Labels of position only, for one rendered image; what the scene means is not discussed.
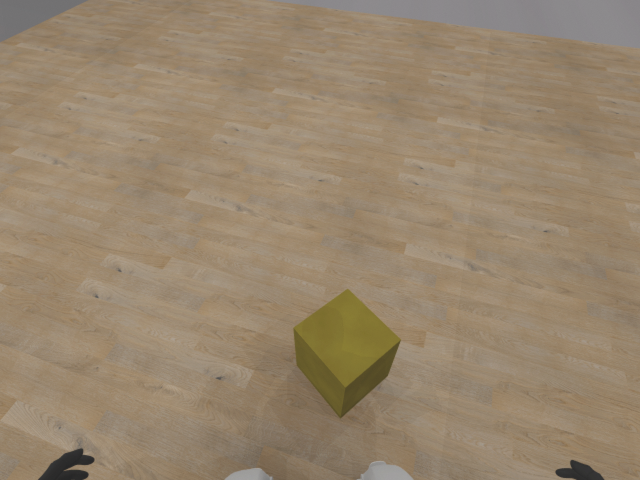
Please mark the robot left hand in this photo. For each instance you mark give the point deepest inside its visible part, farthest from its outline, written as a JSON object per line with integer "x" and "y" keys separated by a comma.
{"x": 56, "y": 469}

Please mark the robot right hand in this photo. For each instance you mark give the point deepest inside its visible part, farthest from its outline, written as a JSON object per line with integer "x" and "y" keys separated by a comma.
{"x": 579, "y": 471}

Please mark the carton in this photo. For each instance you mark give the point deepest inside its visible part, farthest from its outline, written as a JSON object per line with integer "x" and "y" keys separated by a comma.
{"x": 345, "y": 351}

